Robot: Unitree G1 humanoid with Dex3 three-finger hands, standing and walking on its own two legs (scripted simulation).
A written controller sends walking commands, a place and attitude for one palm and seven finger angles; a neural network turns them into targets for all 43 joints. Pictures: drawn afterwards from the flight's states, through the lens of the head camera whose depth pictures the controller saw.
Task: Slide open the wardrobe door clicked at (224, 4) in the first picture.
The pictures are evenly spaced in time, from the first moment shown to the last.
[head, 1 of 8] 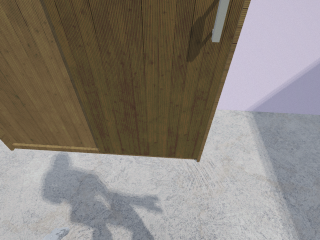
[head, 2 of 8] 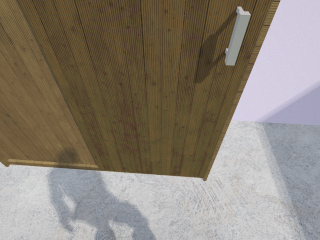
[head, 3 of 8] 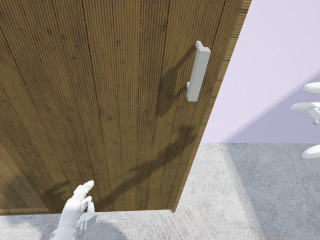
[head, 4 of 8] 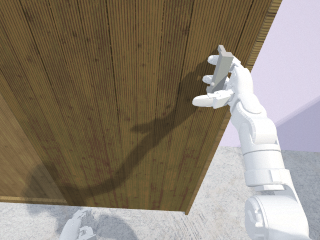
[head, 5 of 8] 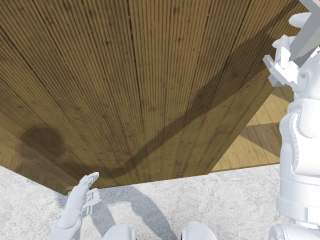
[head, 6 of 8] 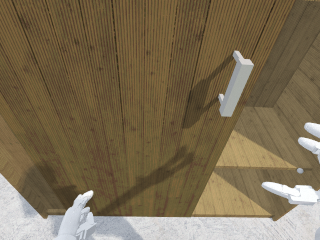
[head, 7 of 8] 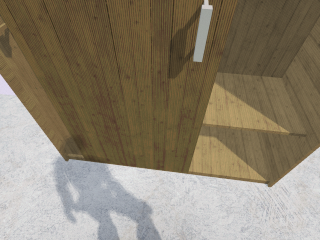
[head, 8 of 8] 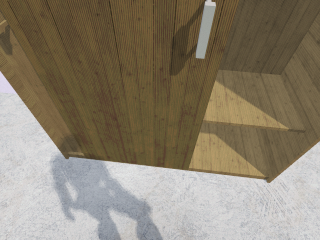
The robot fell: no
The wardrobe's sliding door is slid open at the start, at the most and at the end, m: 0.00 0.53 0.53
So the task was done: yes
